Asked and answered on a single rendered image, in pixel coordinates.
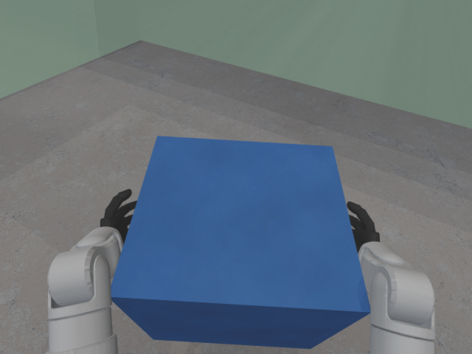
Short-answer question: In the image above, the carton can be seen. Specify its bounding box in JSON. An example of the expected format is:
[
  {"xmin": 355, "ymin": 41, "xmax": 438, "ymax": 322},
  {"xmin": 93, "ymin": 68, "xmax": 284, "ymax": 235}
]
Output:
[{"xmin": 111, "ymin": 136, "xmax": 371, "ymax": 349}]

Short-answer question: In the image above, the right robot forearm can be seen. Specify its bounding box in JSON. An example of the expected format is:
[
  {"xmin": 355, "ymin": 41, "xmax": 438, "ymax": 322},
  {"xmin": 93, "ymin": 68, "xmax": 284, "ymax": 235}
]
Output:
[{"xmin": 358, "ymin": 241, "xmax": 435, "ymax": 354}]

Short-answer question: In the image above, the left robot forearm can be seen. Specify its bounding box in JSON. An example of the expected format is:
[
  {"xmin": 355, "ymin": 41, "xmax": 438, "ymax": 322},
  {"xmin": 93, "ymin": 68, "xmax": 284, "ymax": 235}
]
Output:
[{"xmin": 45, "ymin": 226, "xmax": 124, "ymax": 354}]

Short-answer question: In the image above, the left robot hand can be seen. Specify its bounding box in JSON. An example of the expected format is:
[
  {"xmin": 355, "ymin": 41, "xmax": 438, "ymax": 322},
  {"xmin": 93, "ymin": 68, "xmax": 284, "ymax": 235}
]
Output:
[{"xmin": 100, "ymin": 189, "xmax": 137, "ymax": 244}]

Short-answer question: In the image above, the right robot hand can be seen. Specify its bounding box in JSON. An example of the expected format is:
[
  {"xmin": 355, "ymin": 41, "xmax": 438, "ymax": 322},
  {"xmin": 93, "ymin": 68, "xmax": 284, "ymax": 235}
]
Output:
[{"xmin": 347, "ymin": 201, "xmax": 380, "ymax": 252}]

